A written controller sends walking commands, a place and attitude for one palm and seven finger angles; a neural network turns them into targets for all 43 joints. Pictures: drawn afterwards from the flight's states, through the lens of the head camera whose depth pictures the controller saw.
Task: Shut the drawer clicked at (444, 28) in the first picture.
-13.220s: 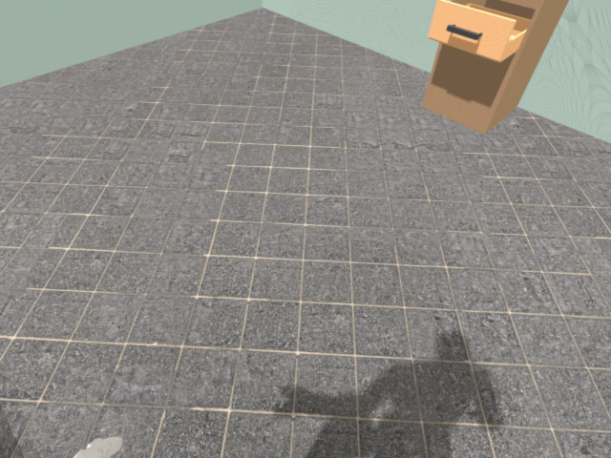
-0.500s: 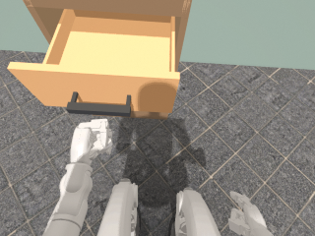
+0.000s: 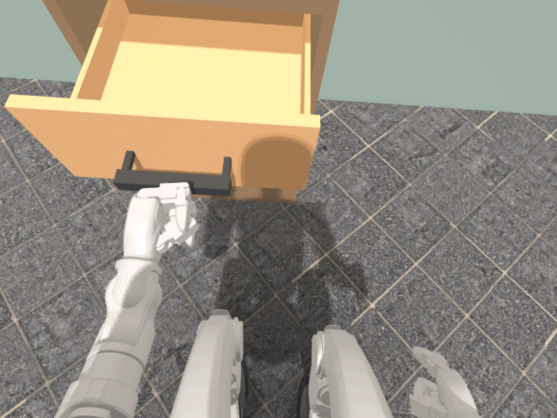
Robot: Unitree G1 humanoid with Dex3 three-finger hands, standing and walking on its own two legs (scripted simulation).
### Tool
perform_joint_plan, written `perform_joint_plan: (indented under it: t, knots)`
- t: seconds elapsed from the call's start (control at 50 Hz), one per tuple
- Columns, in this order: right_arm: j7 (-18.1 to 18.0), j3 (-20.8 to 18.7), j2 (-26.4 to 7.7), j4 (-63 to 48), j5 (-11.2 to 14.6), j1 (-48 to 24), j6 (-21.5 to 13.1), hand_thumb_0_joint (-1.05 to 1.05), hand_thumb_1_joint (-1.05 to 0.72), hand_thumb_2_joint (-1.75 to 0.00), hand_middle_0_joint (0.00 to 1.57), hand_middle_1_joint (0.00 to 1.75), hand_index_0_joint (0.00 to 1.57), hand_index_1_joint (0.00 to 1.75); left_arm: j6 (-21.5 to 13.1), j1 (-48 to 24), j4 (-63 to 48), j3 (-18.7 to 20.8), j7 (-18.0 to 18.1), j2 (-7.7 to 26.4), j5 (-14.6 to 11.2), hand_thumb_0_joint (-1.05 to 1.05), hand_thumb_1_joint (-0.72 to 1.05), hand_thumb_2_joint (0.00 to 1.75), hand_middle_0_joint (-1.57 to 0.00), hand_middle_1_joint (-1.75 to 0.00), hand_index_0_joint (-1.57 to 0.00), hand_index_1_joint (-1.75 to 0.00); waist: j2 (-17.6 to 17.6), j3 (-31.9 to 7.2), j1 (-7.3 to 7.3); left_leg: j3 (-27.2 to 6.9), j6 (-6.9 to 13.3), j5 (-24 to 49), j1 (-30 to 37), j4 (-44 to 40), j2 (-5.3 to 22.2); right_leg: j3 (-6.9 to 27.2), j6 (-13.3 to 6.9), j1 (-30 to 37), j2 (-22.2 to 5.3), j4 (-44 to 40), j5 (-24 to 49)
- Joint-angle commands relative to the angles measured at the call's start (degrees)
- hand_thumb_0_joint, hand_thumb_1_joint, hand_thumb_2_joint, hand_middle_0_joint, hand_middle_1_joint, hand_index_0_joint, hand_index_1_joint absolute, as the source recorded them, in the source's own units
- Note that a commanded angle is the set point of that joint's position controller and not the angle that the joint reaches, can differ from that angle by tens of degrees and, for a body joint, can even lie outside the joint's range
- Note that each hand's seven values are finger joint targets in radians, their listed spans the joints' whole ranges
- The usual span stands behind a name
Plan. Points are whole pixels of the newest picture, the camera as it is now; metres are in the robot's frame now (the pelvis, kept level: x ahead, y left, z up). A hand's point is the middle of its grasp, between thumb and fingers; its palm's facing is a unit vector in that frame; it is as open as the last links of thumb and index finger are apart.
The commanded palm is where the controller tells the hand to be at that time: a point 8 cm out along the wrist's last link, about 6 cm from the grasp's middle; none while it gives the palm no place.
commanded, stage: push the drawer shut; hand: left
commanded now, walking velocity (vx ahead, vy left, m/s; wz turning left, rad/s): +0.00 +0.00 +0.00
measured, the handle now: (176, 171) +0.45 +0.17 +0.01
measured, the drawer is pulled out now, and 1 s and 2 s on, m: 0.20 0.07 0.00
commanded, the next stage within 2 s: none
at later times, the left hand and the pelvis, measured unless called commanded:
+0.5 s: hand (196, 182) +0.43 +0.14 +0.00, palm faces +0.00 -1.00 -0.05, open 2.8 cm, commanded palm +0.44 +0.17 +0.01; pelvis -0.03 +0.01 -0.01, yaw -1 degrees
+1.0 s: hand (205, 140) +0.51 +0.14 +0.00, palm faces +0.01 -1.00 -0.05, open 2.8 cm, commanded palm +0.51 +0.16 +0.01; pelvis -0.02 +0.01 -0.02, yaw -3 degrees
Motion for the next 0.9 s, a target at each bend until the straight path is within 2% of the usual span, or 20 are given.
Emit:
perform_joint_plan:
  t: [0.0, 0.04, 0.1, 0.16, 0.2, 0.3, 0.32, 0.38, 0.44, 0.48, 0.5, 0.58, 0.6, 0.64, 0.68, 0.7, 0.74, 0.78, 0.8, 0.88]
  knots:
    - [-0.8, -3.6, -9.3, -4.6, -0.2, 4.3, -2.2, 0.00, -0.90, -0.90, 0.20, 0.30, 0.20, 0.30, -4.0, -26.6, -10.1, 1.3, 1.4, 5.4, 0.6, 0.00, 0.90, 0.90, -1.40, -1.60, -1.40, -1.60, 2.1, -27.0, -5.33, -5.3, -0.6, 9.0, 27.4, -9.5, -1.1, 4.5, 0.7, 3.9, 0.8, -13.7, 11.3]
    - [-1.1, -3.5, -9.5, -4.2, -0.2, 4.5, -2.3, 0.00, -0.90, -0.90, 0.20, 0.30, 0.20, 0.30, -4.2, -30.2, -8.9, 2.4, 1.8, 6.8, 0.5, 0.00, 0.90, 0.90, -1.40, -1.60, -1.40, -1.60, 1.8, -26.8, -5.86, -5.0, -0.4, 6.6, 26.0, -9.3, -1.3, 5.0, 0.8, 4.1, 0.8, -14.3, 9.7]
    - [-1.2, -3.4, -9.7, -3.8, -0.2, 5.0, -2.4, 0.00, -0.90, -0.90, 0.20, 0.30, 0.20, 0.30, -4.2, -33.8, -7.3, 2.0, 2.0, 7.0, 1.0, 0.00, 0.90, 0.90, -1.40, -1.60, -1.40, -1.60, 4.7, -27.9, -5.96, -5.7, -0.7, 5.2, 28.0, -10.1, -1.3, 4.6, 0.6, 2.0, 0.8, -13.8, 8.6]
    - [-1.5, -3.1, -10.0, -3.2, -0.2, 5.6, -2.5, 0.00, -0.90, -0.90, 0.20, 0.30, 0.20, 0.30, -3.6, -37.3, -4.6, 2.8, 2.5, 7.9, 0.9, 0.00, 0.90, 0.90, -1.40, -1.60, -1.40, -1.60, 3.7, -27.9, -6.73, -6.4, -0.5, 2.7, 27.3, -10.6, -1.3, 4.4, 0.6, 1.6, 0.9, -13.9, 7.3]
    - [-1.6, -3.0, -10.0, -3.0, -0.2, 5.9, -2.4, 0.00, -0.90, -0.90, 0.20, 0.30, 0.20, 0.30, -3.3, -40.1, -2.8, 2.8, 2.7, 8.0, 1.1, 0.00, 0.90, 0.90, -1.40, -1.60, -1.40, -1.60, 5.2, -28.1, -6.96, -6.5, -0.7, 1.9, 28.0, -11.0, -1.4, 4.4, 0.6, 0.9, 0.9, -13.9, 7.0]
    - [-1.7, -2.6, -10.2, -2.0, -0.3, 6.9, -2.6, 0.00, -0.90, -0.90, 0.20, 0.30, 0.20, 0.30, -3.4, -46.3, 3.5, 4.1, 3.3, 9.1, 1.4, 0.00, 0.90, 0.90, -1.40, -1.60, -1.40, -1.60, 5.3, -26.8, -7.94, -7.4, -0.7, -1.8, 27.3, -12.1, -1.3, 4.2, 0.7, -0.6, 0.9, -14.1, 5.2]
    - [-1.8, -2.6, -10.5, -1.8, -0.5, 7.1, -2.6, 0.00, -0.90, -0.90, 0.20, 0.30, 0.20, 0.30, -3.8, -48.0, 4.2, 5.2, 3.5, 10.7, 1.6, 0.00, 0.90, 0.90, -1.40, -1.60, -1.40, -1.60, 5.1, -27.3, -8.02, -7.4, -0.7, -2.2, 27.1, -11.9, -1.2, 4.3, 0.7, -0.8, 0.9, -13.8, 5.0]
    - [-1.5, -2.5, -10.5, -1.2, -0.9, 8.2, -2.6, 0.00, -0.90, -0.90, 0.20, 0.30, 0.20, 0.30, -4.5, -50.7, 8.1, 5.3, 3.7, 10.4, 2.0, 0.00, 0.90, 0.90, -1.40, -1.60, -1.40, -1.60, 6.5, -27.3, -8.31, -8.3, -0.9, -1.1, 28.7, -12.5, -1.1, 3.7, 0.6, -2.3, 1.0, -13.1, 5.9]
    - [-1.3, -2.5, -10.8, -0.6, -1.3, 9.1, -2.3, 0.00, -0.90, -0.90, 0.20, 0.30, 0.20, 0.30, -5.4, -53.8, 11.5, 7.2, 3.9, 12.3, 2.5, 0.00, 0.90, 0.90, -1.40, -1.60, -1.40, -1.60, 6.0, -27.1, -8.67, -8.3, -0.9, -1.6, 27.7, -12.2, -1.0, 3.7, 0.6, -2.5, 1.0, -12.8, 5.8]
    - [-0.9, -2.5, -10.8, -0.4, -1.6, 9.9, -2.2, 0.00, -0.90, -0.90, 0.20, 0.30, 0.20, 0.30, -6.3, -56.1, 12.5, 7.7, 3.8, 12.8, 2.9, 0.00, 0.90, 0.90, -1.40, -1.60, -1.40, -1.60, 7.7, -28.8, -8.65, -8.6, -0.9, -0.6, 28.9, -12.1, -0.9, 3.7, 0.5, -3.1, 1.1, -12.3, 6.2]
    - [-0.8, -2.7, -11.0, -0.2, -1.7, 10.2, -2.0, 0.00, -0.90, -0.90, 0.20, 0.30, 0.20, 0.30, -6.5, -56.7, 13.5, 8.1, 3.7, 13.0, 3.1, 0.00, 0.90, 0.90, -1.40, -1.60, -1.40, -1.60, 6.8, -28.9, -8.89, -8.9, -0.9, -0.4, 29.0, -12.0, -0.8, 3.6, 0.6, -3.3, 1.1, -12.0, 6.5]
    - [-0.5, -2.7, -11.4, 0.4, -2.1, 11.6, -1.1, 0.00, -0.90, -0.90, 0.20, 0.30, 0.20, 0.30, -6.8, -60.0, 18.2, 8.9, 3.8, 14.0, 4.1, 0.00, 0.90, 0.90, -1.40, -1.60, -1.40, -1.60, 6.7, -27.5, -9.97, -9.6, -0.8, -1.2, 28.1, -11.8, -0.4, 3.5, 0.7, -5.2, 1.2, -11.5, 6.4]
    - [-0.4, -2.6, -11.4, 0.5, -2.2, 12.0, -1.0, 0.00, -0.90, -0.90, 0.20, 0.30, 0.20, 0.30, -6.8, -61.8, 18.1, 8.7, 3.8, 13.8, 4.1, 0.00, 0.90, 0.90, -1.40, -1.60, -1.40, -1.60, 7.2, -28.1, -10.42, -9.7, -0.7, -0.6, 28.4, -11.6, -0.5, 3.3, 0.7, -5.2, 1.1, -11.3, 6.9]
    - [-0.2, -2.7, -11.5, 0.7, -2.4, 12.7, -0.4, 0.00, -0.90, -0.90, 0.20, 0.30, 0.20, 0.30, -6.5, -61.9, 19.6, 9.9, 3.8, 15.2, 4.3, 0.00, 0.90, 0.90, -1.40, -1.60, -1.40, -1.60, 7.1, -28.6, -10.19, -9.4, -0.7, 0.0, 28.1, -11.3, -0.4, 3.5, 0.7, -4.8, 1.3, -11.5, 7.1]
    - [0.0, -2.7, -11.6, 0.7, -2.6, 13.2, 0.0, 0.00, -0.90, -0.90, 0.20, 0.30, 0.20, 0.30, -6.6, -63.4, 19.7, 10.2, 3.6, 15.7, 4.8, 0.00, 0.90, 0.90, -1.40, -1.60, -1.40, -1.60, 9.4, -29.5, -10.05, -10.0, -0.9, 1.2, 29.7, -11.4, -0.3, 3.3, 0.5, -5.9, 1.3, -10.8, 7.8]
    - [0.1, -2.7, -11.8, 0.9, -2.6, 13.6, 0.2, 0.00, -0.90, -0.90, 0.20, 0.30, 0.20, 0.30, -6.4, -64.2, 20.1, 10.2, 3.6, 15.8, 4.9, 0.00, 0.90, 0.90, -1.40, -1.60, -1.40, -1.60, 8.6, -30.0, -10.61, -10.5, -0.9, 1.1, 30.1, -11.4, 0.0, 3.1, 0.6, -6.3, 1.3, -10.6, 8.0]
    - [0.2, -2.7, -11.6, 0.9, -2.7, 14.1, 0.6, 0.00, -0.90, -0.90, 0.20, 0.30, 0.20, 0.30, -5.8, -65.4, 20.9, 9.9, 3.6, 15.3, 4.9, 0.00, 0.90, 0.90, -1.40, -1.60, -1.40, -1.60, 7.5, -29.9, -11.32, -9.9, -0.5, 1.9, 28.5, -10.6, -0.2, 3.4, 0.8, -5.3, 1.5, -11.1, 8.3]
    - [0.2, -2.8, -11.8, 1.0, -2.8, 14.8, 0.9, 0.00, -0.90, -0.90, 0.20, 0.30, 0.20, 0.30, -5.8, -66.1, 20.6, 11.3, 3.3, 17.3, 5.2, 0.00, 0.90, 0.90, -1.40, -1.60, -1.40, -1.60, 9.2, -31.3, -10.90, -9.8, -0.6, 4.0, 30.1, -10.3, 0.0, 3.2, 0.6, -5.5, 1.6, -10.8, 9.3]
    - [0.2, -2.7, -11.8, 1.0, -2.8, 14.9, 1.2, 0.00, -0.90, -0.90, 0.20, 0.30, 0.20, 0.30, -5.5, -66.2, 21.2, 12.2, 3.3, 18.2, 5.1, 0.00, 0.90, 0.90, -1.40, -1.60, -1.40, -1.60, 8.0, -31.3, -10.99, -9.6, -0.5, 3.9, 28.9, -9.9, 0.0, 3.4, 0.7, -4.8, 1.7, -11.0, 9.2]
    - [0.2, -2.3, -11.5, 1.0, -2.8, 15.7, 1.5, 0.00, -0.90, -0.90, 0.20, 0.30, 0.20, 0.30, -4.5, -67.7, 22.5, 13.6, 2.6, 20.5, 5.0, 0.00, 0.90, 0.90, -1.40, -1.60, -1.40, -1.60, 7.3, -31.2, -11.38, -7.9, 0.0, 6.1, 26.0, -8.1, -0.2, 3.9, 0.8, -2.6, 2.2, -11.6, 9.5]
